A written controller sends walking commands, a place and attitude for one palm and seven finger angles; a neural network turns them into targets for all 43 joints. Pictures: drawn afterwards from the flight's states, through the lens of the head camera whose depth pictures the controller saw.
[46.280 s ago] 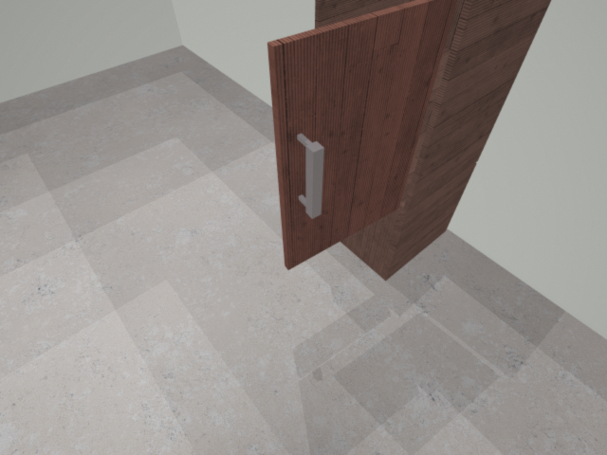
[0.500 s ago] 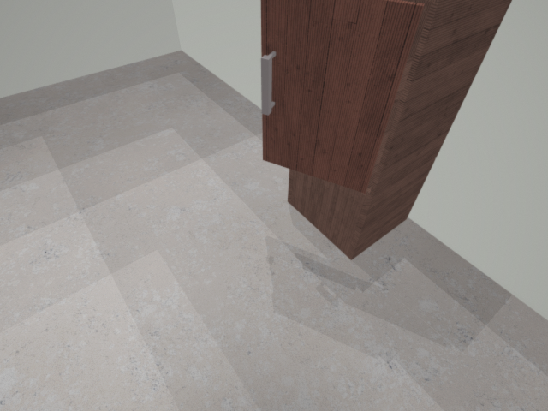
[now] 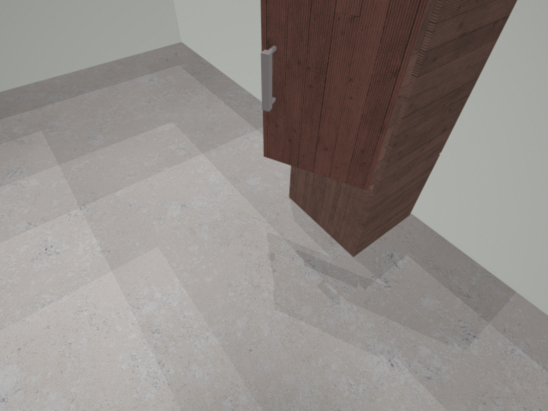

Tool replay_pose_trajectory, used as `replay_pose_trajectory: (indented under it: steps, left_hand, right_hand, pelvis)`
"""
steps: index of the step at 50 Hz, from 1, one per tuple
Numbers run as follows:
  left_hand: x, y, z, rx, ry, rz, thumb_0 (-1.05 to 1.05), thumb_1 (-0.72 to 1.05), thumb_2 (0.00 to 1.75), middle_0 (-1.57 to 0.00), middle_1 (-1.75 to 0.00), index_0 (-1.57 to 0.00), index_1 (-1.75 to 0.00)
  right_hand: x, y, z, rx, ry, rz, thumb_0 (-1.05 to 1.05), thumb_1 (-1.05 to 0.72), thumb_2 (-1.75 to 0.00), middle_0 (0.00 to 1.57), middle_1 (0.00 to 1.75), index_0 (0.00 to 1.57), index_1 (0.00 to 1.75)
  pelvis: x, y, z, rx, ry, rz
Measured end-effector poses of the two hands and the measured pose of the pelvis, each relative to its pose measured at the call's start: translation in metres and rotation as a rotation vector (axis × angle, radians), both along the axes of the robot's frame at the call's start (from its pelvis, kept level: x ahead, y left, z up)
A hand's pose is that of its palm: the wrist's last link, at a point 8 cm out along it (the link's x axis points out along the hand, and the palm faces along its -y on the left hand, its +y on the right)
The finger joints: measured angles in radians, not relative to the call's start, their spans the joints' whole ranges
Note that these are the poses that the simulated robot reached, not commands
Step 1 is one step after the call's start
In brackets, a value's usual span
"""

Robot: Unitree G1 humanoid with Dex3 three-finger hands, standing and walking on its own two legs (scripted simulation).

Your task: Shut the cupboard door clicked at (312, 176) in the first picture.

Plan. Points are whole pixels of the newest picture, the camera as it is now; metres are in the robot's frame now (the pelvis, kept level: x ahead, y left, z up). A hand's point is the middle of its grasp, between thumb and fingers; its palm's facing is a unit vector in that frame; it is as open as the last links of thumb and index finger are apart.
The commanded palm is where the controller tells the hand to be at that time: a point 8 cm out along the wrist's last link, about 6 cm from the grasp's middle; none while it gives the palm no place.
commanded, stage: look to check the result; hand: left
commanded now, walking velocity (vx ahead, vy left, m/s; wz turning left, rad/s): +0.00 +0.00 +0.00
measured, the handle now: (270, 79) +0.99 +0.06 -0.02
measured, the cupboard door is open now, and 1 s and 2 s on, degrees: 26 26 26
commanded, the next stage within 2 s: walk to a spot facing it in 0.14 s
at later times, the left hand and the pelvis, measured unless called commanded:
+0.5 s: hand out of the picture +0.04 +0.20 -0.18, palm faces +0.09 -0.96 -0.25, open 7.4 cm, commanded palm none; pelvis +0.01 +0.00 -0.01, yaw +5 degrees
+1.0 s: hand out of the picture +0.02 +0.21 -0.16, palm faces +0.34 -0.89 -0.29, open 7.4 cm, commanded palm none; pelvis +0.01 -0.02 -0.01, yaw +22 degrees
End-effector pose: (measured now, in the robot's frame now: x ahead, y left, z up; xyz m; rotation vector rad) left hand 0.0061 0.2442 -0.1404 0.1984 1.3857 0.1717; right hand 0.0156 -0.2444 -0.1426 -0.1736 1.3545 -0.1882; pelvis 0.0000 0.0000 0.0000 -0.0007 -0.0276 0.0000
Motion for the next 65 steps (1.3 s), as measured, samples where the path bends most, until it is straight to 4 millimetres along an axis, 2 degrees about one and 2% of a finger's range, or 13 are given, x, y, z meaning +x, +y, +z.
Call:
replay_pose_trajectory:
  steps: [10,19,27,33,39,46,50,53,56,61,65]
  left_hand:
    - [0.026,0.004,0.003,0.009,-0.051,-0.016,0.01,0.91,0.90,-0.20,-0.30,-0.20,-0.29]
    - [0.034,0.007,0.003,0.021,-0.060,0.003,0.01,0.91,0.90,-0.20,-0.30,-0.20,-0.29]
    - [0.017,0.006,-0.007,0.018,-0.081,0.099,0.01,0.91,0.90,-0.20,-0.30,-0.20,-0.29]
    - [-0.006,0.018,-0.026,0.005,-0.073,0.182,0.01,0.91,0.90,-0.20,-0.30,-0.20,-0.29]
    - [-0.013,0.025,-0.011,0.020,-0.077,0.220,0.01,0.91,0.90,-0.20,-0.30,-0.20,-0.29]
    - [-0.008,0.020,0.009,0.054,-0.155,0.263,0.01,0.91,0.90,-0.20,-0.30,-0.20,-0.29]
    - [-0.010,0.007,0.016,0.089,-0.197,0.301,0.01,0.91,0.90,-0.20,-0.30,-0.20,-0.29]
    - [-0.028,-0.008,0.020,0.114,-0.182,0.371,0.01,0.91,0.90,-0.20,-0.30,-0.20,-0.29]
    - [-0.048,-0.026,0.026,0.107,-0.127,0.440,0.01,0.91,0.90,-0.20,-0.30,-0.20,-0.29]
    - [-0.074,-0.058,0.024,0.071,-0.050,0.561,0.01,0.91,0.90,-0.20,-0.30,-0.20,-0.29]
    - [-0.097,-0.087,0.017,0.024,0.019,0.684,0.01,0.91,0.90,-0.20,-0.30,-0.20,-0.29]
  right_hand:
    - [0.024,-0.008,0.004,-0.016,-0.039,0.020,0.00,-0.91,-0.90,0.20,0.30,0.20,0.29]
    - [0.031,-0.009,0.003,-0.018,-0.031,0.036,0.00,-0.91,-0.90,0.20,0.30,0.20,0.29]
    - [0.033,0.005,-0.011,0.014,0.015,0.090,0.00,-0.91,-0.90,0.20,0.30,0.20,0.29]
    - [0.047,0.020,-0.016,0.003,0.005,0.160,0.00,-0.91,-0.90,0.20,0.30,0.20,0.29]
    - [0.056,0.025,-0.005,0.000,-0.002,0.229,0.00,-0.91,-0.90,0.20,0.30,0.20,0.29]
    - [0.076,0.007,-0.001,0.000,0.007,0.305,0.00,-0.91,-0.90,0.21,0.30,0.21,0.29]
    - [0.100,-0.011,-0.008,0.005,0.010,0.349,0.00,-0.91,-0.90,0.21,0.30,0.21,0.29]
    - [0.129,-0.017,-0.010,0.005,0.004,0.404,0.00,-0.91,-0.90,0.20,0.30,0.20,0.29]
    - [0.163,-0.012,-0.004,0.025,-0.029,0.453,0.00,-0.91,-0.90,0.20,0.30,0.20,0.29]
    - [0.222,0.021,-0.001,0.059,-0.070,0.565,0.00,-0.91,-0.90,0.20,0.30,0.20,0.29]
    - [0.272,0.072,-0.004,0.087,-0.090,0.692,0.00,-0.92,-0.90,0.20,0.30,0.20,0.29]
  pelvis:
    - [0.007,-0.001,0.001,0.001,0.000,0.003]
    - [0.011,-0.002,0.000,0.003,0.008,0.025]
    - [0.006,0.000,-0.012,-0.007,0.006,0.105]
    - [0.002,0.012,-0.025,-0.005,-0.006,0.179]
    - [-0.006,0.010,-0.013,-0.008,0.038,0.230]
    - [-0.002,-0.006,-0.005,-0.027,0.065,0.324]
    - [0.010,-0.025,-0.010,-0.008,0.076,0.388]
    - [0.019,-0.032,-0.009,0.011,0.066,0.435]
    - [0.033,-0.032,-0.002,0.023,0.061,0.483]
    - [0.056,-0.026,0.001,0.035,0.056,0.575]
    - [0.074,-0.013,-0.003,0.033,0.046,0.648]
